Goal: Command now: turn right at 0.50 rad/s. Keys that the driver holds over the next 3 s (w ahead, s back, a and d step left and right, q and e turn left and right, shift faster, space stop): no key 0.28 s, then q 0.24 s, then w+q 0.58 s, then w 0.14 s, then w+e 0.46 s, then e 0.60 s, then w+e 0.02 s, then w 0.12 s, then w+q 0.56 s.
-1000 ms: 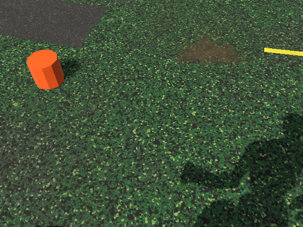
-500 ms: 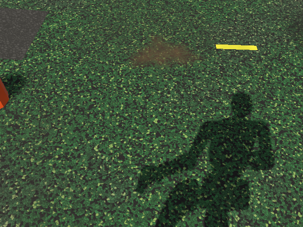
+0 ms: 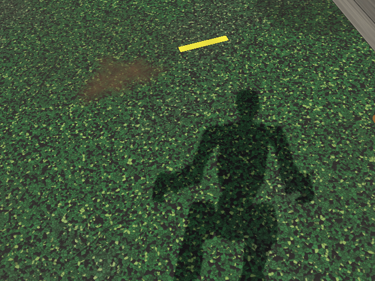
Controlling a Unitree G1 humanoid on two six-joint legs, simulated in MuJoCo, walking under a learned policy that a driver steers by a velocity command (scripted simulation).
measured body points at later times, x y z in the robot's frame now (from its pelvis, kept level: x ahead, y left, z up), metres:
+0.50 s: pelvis +0.01 +0.03 -0.01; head +0.03 +0.03 +0.44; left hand +0.15 +0.31 -0.11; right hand +0.15 -0.23 -0.11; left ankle +0.02 +0.15 -0.75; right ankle +0.00 -0.10 -0.75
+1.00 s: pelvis +0.10 +0.12 -0.01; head +0.11 +0.15 +0.44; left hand +0.15 +0.42 -0.13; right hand +0.28 -0.12 -0.10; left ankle +0.08 +0.20 -0.75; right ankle +0.08 -0.05 -0.66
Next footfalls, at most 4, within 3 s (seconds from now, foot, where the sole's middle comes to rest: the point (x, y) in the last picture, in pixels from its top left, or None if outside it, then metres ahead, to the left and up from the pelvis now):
0.20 left None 0.06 0.15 -0.78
0.88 left None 0.12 0.21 -0.78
1.38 right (172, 263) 0.51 0.15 -0.78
1.82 left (99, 215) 0.71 0.44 -0.78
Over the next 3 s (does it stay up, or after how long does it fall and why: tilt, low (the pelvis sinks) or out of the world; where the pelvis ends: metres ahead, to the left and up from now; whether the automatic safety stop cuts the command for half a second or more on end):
stays up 0.88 0.33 0.00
